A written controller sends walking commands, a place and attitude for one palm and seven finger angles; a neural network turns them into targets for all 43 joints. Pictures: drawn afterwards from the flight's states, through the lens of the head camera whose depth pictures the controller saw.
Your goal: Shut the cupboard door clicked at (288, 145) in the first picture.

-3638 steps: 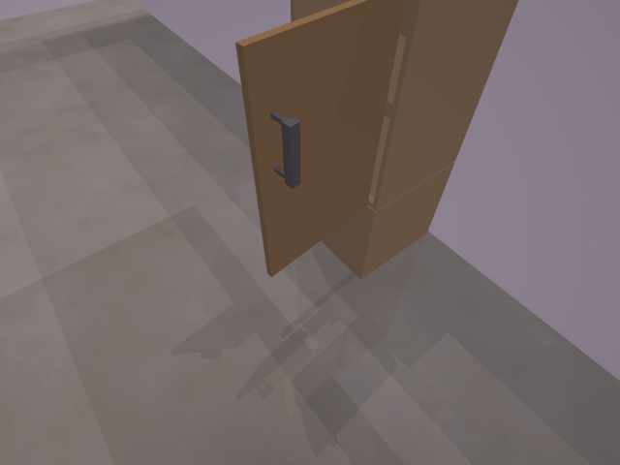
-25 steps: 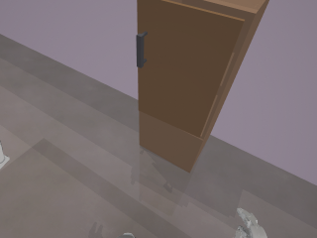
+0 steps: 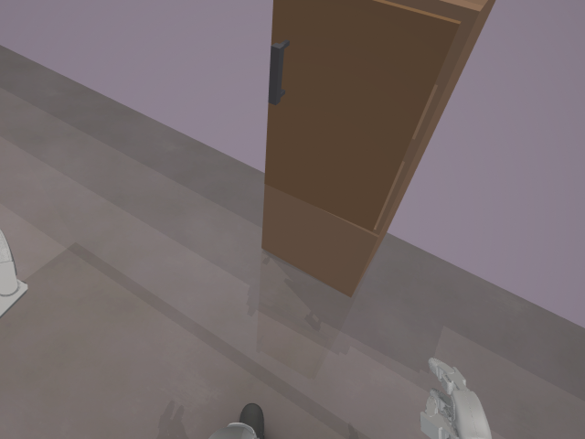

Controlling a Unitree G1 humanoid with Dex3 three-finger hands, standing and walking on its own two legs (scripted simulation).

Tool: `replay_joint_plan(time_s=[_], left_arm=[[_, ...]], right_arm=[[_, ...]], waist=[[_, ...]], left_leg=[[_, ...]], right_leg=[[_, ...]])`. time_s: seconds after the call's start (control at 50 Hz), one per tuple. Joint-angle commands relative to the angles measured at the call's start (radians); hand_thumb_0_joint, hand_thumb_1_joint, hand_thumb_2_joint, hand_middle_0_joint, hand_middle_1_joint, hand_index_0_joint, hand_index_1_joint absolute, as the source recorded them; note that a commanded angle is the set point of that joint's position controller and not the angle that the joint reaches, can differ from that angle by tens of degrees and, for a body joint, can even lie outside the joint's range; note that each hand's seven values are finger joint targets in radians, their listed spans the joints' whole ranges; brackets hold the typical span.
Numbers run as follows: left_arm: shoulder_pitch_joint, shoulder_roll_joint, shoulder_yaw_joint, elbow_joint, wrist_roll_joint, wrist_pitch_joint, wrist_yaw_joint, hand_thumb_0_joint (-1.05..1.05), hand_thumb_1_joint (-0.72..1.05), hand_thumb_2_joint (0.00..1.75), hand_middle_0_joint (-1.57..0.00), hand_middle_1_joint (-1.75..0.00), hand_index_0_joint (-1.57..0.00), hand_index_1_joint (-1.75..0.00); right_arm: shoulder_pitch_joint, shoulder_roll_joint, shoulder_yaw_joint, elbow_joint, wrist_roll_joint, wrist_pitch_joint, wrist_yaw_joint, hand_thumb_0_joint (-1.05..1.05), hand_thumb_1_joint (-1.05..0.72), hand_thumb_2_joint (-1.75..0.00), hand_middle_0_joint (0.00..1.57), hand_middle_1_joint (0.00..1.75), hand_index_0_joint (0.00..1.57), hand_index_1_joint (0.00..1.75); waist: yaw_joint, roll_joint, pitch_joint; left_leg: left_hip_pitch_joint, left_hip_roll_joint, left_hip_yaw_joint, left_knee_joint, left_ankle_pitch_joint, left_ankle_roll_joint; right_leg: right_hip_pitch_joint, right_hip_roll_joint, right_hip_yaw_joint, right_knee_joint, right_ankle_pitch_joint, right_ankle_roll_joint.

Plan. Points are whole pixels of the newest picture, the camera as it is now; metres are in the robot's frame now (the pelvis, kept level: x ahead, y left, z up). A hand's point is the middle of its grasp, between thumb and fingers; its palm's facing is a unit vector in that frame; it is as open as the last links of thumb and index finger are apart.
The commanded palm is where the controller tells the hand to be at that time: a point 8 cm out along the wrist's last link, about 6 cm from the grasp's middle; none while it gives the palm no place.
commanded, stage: stop stepping back and stand still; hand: left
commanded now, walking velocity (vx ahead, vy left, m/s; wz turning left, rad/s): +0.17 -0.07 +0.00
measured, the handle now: (279, 72) +0.87 +0.09 +0.07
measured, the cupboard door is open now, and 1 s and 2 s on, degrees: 3 3 3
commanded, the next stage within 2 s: let the arm hang, fingers relaxed in 0.76 s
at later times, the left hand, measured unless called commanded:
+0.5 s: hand out of the picture +0.13 +0.31 +0.20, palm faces +0.39 -0.81 -0.43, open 7.4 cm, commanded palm +0.09 +0.34 +0.19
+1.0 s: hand (33, 406) +0.15 +0.32 -0.01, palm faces +0.10 -0.90 -0.42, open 7.4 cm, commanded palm none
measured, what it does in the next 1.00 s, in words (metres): steps to the left: left foot, then right foot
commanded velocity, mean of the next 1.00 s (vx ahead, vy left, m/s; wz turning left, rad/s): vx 0.10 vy -0.08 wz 0.00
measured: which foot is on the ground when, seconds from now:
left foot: down 0.00-0.02, up 0.04-0.10, down 0.12-0.34, up 0.36-0.58, down 0.60-1.00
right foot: down 0.00-0.14, up 0.16-0.34, down 0.36-1.00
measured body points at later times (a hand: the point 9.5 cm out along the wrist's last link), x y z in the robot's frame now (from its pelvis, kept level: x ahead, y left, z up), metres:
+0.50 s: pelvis -0.08 +0.05 +0.01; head -0.11 +0.08 +0.46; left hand +0.11 +0.35 +0.22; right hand +0.02 -0.20 -0.08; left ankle -0.01 +0.18 -0.69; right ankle -0.11 -0.02 -0.73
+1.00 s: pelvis -0.07 +0.09 -0.01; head -0.07 +0.06 +0.44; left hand +0.14 +0.37 +0.01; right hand +0.07 -0.15 -0.13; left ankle -0.06 +0.21 -0.72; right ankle -0.10 +0.00 -0.73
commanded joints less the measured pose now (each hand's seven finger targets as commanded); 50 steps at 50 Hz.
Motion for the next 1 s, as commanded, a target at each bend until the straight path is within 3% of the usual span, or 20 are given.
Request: replay_joint_plan(time_s=[0.0,0.04,0.08,0.1,0.12,0.18,0.26,0.3,0.32,0.34,0.36,0.38,0.52,0.58,0.62,0.74,0.82,0.84,0.92,0.98], left_arm=[[-0.050,0.188,0.090,-0.282,0.022,-0.048,0.037,0.00,0.90,0.90,-0.20,-0.30,-0.20,-0.30],[-0.059,0.157,0.080,-0.236,0.033,0.001,0.046,0.00,0.90,0.90,-0.20,-0.30,-0.20,-0.30],[-0.209,0.122,0.046,-0.196,0.040,0.029,0.045,0.00,0.90,0.90,-0.20,-0.30,-0.20,-0.30],[-0.259,0.122,0.057,-0.176,0.041,0.027,0.051,0.00,0.90,0.90,-0.20,-0.30,-0.20,-0.30],[-0.305,0.152,0.074,-0.177,0.046,0.018,0.056,0.00,0.90,0.90,-0.20,-0.30,-0.20,-0.30],[-0.155,0.109,0.050,-0.205,0.043,0.047,0.030,0.00,0.90,0.90,-0.20,-0.30,-0.20,-0.30],[0.104,0.110,0.054,-0.309,0.016,0.075,0.025,0.00,0.90,0.90,-0.20,-0.30,-0.20,-0.30],[0.159,0.169,0.099,-0.324,0.021,0.094,0.027,0.00,0.90,0.90,-0.20,-0.30,-0.20,-0.30],[0.126,0.212,0.145,-0.332,0.020,0.087,0.034,0.00,0.90,0.90,-0.20,-0.30,-0.20,-0.30],[-0.025,0.245,0.165,-0.375,0.013,0.067,0.043,0.00,0.90,0.90,-0.20,-0.30,-0.20,-0.30],[-0.113,0.283,0.215,-0.259,0.021,0.041,0.056,0.00,0.90,0.90,-0.20,-0.30,-0.20,-0.30],[-0.081,0.146,0.117,-0.125,0.030,0.053,0.057,0.00,0.90,0.90,-0.20,-0.30,-0.20,-0.30],[-0.128,0.106,0.017,-0.117,0.050,0.050,0.070,0.00,0.90,0.90,-0.20,-0.30,-0.20,-0.30],[-0.135,0.124,0.042,-0.235,0.042,0.032,0.069,0.00,0.90,0.90,-0.20,-0.30,-0.20,-0.30],[-0.136,0.154,0.078,-0.245,0.040,0.023,0.054,0.00,0.90,0.90,-0.20,-0.30,-0.20,-0.30],[-0.007,0.124,0.094,-0.224,0.042,0.031,0.054,0.00,0.90,0.90,-0.20,-0.30,-0.20,-0.30],[0.067,0.123,0.109,-0.120,0.021,0.052,0.064,0.00,0.90,0.90,-0.20,-0.30,-0.20,-0.30],[-0.050,-0.119,-0.343,0.588,0.145,0.203,-0.085,0.00,0.90,0.90,-0.20,-0.30,-0.20,-0.30],[-0.155,-0.141,-0.389,0.726,0.112,0.275,-0.133,0.00,0.90,0.90,-0.20,-0.30,-0.20,-0.30],[-0.196,-0.121,-0.406,0.884,0.110,0.282,-0.124,0.00,0.90,0.90,-0.20,-0.30,-0.20,-0.30]], right_arm=[[-0.013,-0.140,-0.059,-0.101,0.003,-0.045,-0.014,0.00,-0.90,-0.90,0.20,0.30,0.20,0.30],[0.023,-0.134,-0.054,-0.071,-0.011,-0.028,-0.028,0.00,-0.90,-0.90,0.20,0.30,0.20,0.30],[-0.015,-0.156,-0.025,-0.083,-0.002,-0.025,-0.049,0.00,-0.90,-0.90,0.20,0.30,0.20,0.30],[-0.014,-0.175,-0.020,-0.080,0.003,-0.047,-0.057,0.00,-0.90,-0.90,0.20,0.30,0.20,0.30],[-0.019,-0.156,-0.032,-0.084,0.011,-0.070,-0.060,0.00,-0.90,-0.90,0.20,0.30,0.20,0.30],[-0.034,-0.141,-0.048,-0.109,0.003,-0.067,-0.018,0.00,-0.90,-0.90,0.20,0.30,0.20,0.30],[-0.056,-0.116,-0.040,-0.152,-0.001,-0.041,0.019,0.00,-0.90,-0.90,0.20,0.30,0.20,0.30],[-0.021,-0.110,-0.039,-0.133,0.003,-0.010,0.019,0.00,-0.90,-0.90,0.20,0.30,0.20,0.30],[-0.007,-0.116,-0.039,-0.118,0.002,0.006,0.016,0.00,-0.90,-0.90,0.20,0.30,0.20,0.30],[-0.015,-0.124,-0.025,-0.095,-0.010,0.012,0.011,0.00,-0.90,-0.90,0.20,0.30,0.20,0.30],[-0.036,-0.124,-0.020,-0.088,-0.021,0.003,0.005,0.00,-0.90,-0.90,0.20,0.30,0.20,0.30],[0.000,-0.112,-0.029,-0.075,-0.007,0.003,-0.004,0.00,-0.90,-0.90,0.20,0.30,0.20,0.30],[-0.038,-0.141,-0.023,-0.077,0.007,-0.033,-0.055,0.00,-0.90,-0.90,0.20,0.30,0.20,0.30],[-0.033,-0.183,-0.038,-0.116,0.015,-0.049,-0.060,0.00,-0.90,-0.90,0.20,0.30,0.20,0.30],[-0.027,-0.156,-0.026,-0.086,-0.005,-0.058,-0.052,0.00,-0.90,-0.90,0.20,0.30,0.20,0.30],[-0.014,-0.145,-0.028,-0.110,0.007,-0.063,-0.020,0.00,-0.90,-0.90,0.20,0.30,0.20,0.30],[0.002,-0.122,-0.032,-0.109,0.021,-0.028,-0.008,0.00,-0.90,-0.90,0.20,0.30,0.20,0.30],[-0.063,-0.201,-0.049,0.060,0.001,-0.050,0.077,0.00,-0.90,-0.90,0.20,0.30,0.20,0.30],[0.049,-0.173,-0.033,0.038,-0.002,0.062,0.054,0.00,-0.90,-0.90,0.20,0.30,0.20,0.30],[0.028,-0.206,-0.028,0.048,-0.015,0.085,0.044,0.00,-0.90,-0.90,0.20,0.30,0.20,0.30]], waist=[[-0.018,-0.123,-0.143],[-0.038,-0.181,-0.059],[-0.057,0.137,0.083],[-0.038,0.323,0.082],[-0.025,0.347,0.033],[0.014,0.284,-0.079],[0.025,0.264,-0.150],[0.014,-0.027,-0.149],[0.002,-0.156,-0.114],[-0.016,-0.154,-0.054],[-0.029,-0.147,-0.041],[-0.042,-0.085,-0.022],[-0.011,-0.032,0.065],[-0.011,0.151,-0.003],[-0.026,0.285,0.005],[-0.014,0.166,-0.073],[-0.014,-0.127,-0.103],[-0.048,-0.054,-0.016],[-0.022,-0.223,-0.074],[-0.004,-0.190,-0.072]], left_leg=[[0.532,-0.047,-0.041,0.430,-0.323,-0.081],[0.488,-0.016,-0.119,0.557,-0.337,-0.061],[0.267,0.049,-0.226,0.094,-0.428,-0.025],[0.099,0.149,-0.391,-0.190,-0.564,0.010],[0.034,0.231,-0.531,-0.346,-0.861,0.019],[0.084,0.188,-0.385,-0.414,-0.831,-0.159],[0.066,0.083,-0.099,-0.289,-0.559,-0.148],[0.088,-0.037,0.053,0.165,-0.453,-0.110],[0.095,-0.053,-0.006,0.488,-0.384,-0.066],[-0.024,-0.026,-0.072,0.680,-0.358,-0.056],[-0.018,0.044,-0.123,0.715,-0.372,-0.060],[-0.030,0.026,-0.093,0.655,-0.321,-0.044],[0.243,0.012,0.036,0.153,-0.321,-0.004],[0.373,0.177,-0.211,-0.008,-0.146,0.065],[0.308,0.268,-0.369,-0.148,-0.264,0.095],[0.187,0.163,-0.094,0.008,-0.236,0.033],[0.082,-0.001,-0.005,0.366,-0.318,-0.028],[-0.031,0.083,-0.058,0.448,-0.351,-0.027],[0.181,0.027,-0.056,0.271,-0.019,-0.012],[0.287,0.058,-0.091,0.230,0.215,0.014]], right_leg=[[-0.541,-0.302,0.243,-0.373,-0.291,-0.110],[-0.615,-0.336,0.188,-0.293,-0.328,-0.126],[-0.439,-0.145,0.040,0.004,-0.196,-0.001],[-0.245,-0.035,-0.032,0.195,-0.119,0.055],[-0.131,0.002,-0.007,0.350,-0.103,0.059],[-0.021,0.076,-0.050,0.506,-0.084,0.043],[0.251,0.075,-0.165,0.043,-0.113,-0.008],[0.169,-0.133,0.026,-0.242,-0.043,-0.079],[-0.047,-0.378,0.312,-0.378,-0.089,-0.166],[-0.097,-0.463,0.319,-0.379,-0.063,-0.244],[-0.178,-0.501,0.356,-0.390,-0.219,-0.233],[-0.126,-0.390,0.263,-0.351,-0.242,-0.172],[-0.141,-0.275,0.118,-0.221,-0.122,-0.098],[-0.159,-0.103,-0.020,0.093,0.123,0.015],[-0.165,-0.072,-0.058,0.210,0.008,0.049],[0.091,-0.086,-0.047,-0.059,0.186,0.031],[0.106,-0.329,0.332,-0.202,0.395,-0.114],[0.065,-0.426,0.138,-0.009,0.919,-0.109],[-0.002,-0.264,0.018,0.090,0.826,-0.046],[-0.014,-0.233,0.006,0.074,0.693,-0.015]])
